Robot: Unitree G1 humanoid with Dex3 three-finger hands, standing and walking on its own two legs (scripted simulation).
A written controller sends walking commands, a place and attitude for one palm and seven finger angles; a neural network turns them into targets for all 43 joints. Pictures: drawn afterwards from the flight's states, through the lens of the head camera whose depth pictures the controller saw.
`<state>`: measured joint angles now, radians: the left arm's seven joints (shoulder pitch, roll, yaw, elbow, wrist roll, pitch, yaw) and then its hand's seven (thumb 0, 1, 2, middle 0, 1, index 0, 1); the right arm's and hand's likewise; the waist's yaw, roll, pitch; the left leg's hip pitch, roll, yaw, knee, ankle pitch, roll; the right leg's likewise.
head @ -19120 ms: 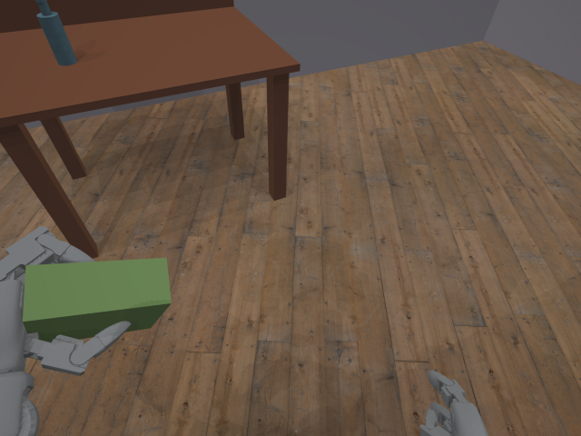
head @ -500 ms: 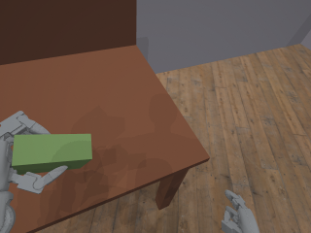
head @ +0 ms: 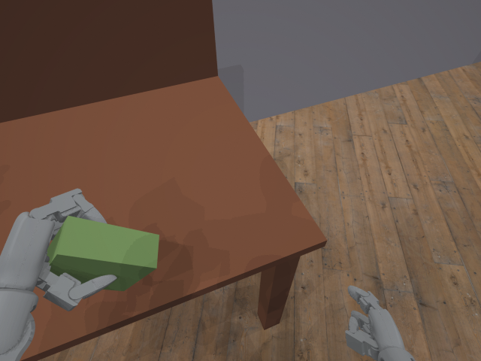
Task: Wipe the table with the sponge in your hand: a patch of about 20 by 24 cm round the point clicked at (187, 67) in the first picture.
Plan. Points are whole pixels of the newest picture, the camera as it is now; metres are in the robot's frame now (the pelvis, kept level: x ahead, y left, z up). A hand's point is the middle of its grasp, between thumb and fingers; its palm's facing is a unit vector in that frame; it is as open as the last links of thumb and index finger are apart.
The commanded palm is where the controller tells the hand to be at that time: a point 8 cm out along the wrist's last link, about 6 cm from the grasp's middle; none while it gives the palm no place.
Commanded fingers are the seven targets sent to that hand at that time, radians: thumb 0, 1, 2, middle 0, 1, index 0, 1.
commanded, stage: turn the palm down, sponge in hand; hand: left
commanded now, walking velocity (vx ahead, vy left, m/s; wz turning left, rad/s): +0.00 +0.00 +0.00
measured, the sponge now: (113, 260) +0.23 +0.20 +0.10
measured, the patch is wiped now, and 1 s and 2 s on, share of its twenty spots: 0.00 0.00 0.00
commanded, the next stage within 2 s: move the sponge above the wiping area in 1.88 s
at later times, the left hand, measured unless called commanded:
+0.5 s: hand (103, 239) +0.23 +0.20 +0.16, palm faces +0.24 -0.51 -0.83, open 9.4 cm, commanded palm +0.19 +0.25 +0.18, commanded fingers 0.00 0.10 1.30 -1.20 -1.60 -1.20 -1.60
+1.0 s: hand (57, 234) +0.23 +0.26 +0.15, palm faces +0.30 -0.23 -0.92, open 9.3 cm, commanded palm +0.19 +0.26 +0.18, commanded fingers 0.00 0.10 1.30 -1.20 -1.60 -1.20 -1.60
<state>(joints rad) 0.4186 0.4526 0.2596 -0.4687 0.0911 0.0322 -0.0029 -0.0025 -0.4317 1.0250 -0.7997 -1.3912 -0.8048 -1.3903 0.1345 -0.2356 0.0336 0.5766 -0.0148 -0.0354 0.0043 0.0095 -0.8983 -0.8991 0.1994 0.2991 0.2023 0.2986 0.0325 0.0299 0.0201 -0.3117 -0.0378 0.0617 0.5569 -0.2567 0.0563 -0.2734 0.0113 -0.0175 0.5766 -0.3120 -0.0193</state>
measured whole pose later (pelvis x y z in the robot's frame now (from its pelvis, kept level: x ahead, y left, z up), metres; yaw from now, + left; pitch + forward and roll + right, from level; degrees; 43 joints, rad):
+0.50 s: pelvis +0.01 -0.07 -0.01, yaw +0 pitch +2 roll +1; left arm 0.40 0.61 0.33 -0.41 0.24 -0.09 0.03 0.00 -0.44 1.03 -0.81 -1.38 -0.81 -1.38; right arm 0.19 -0.25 -0.02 0.60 0.01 -0.03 -0.07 0.01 -0.90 -0.90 0.20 0.30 0.20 0.30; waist 0.06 0.03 -0.02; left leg -0.37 0.02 0.01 0.65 -0.31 -0.02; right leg -0.33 0.08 -0.05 0.67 -0.37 -0.11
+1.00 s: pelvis +0.01 -0.03 +0.00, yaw +0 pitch +0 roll +0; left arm 0.28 0.58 0.15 -0.33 0.55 0.27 0.15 0.00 -0.44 1.02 -0.81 -1.39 -0.82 -1.39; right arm 0.10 -0.25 0.01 0.60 0.05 0.06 -0.09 0.01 -0.90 -0.90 0.20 0.30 0.20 0.30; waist 0.09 0.09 -0.06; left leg -0.32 -0.01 0.02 0.60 -0.29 0.01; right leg -0.27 0.05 -0.04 0.61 -0.35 -0.07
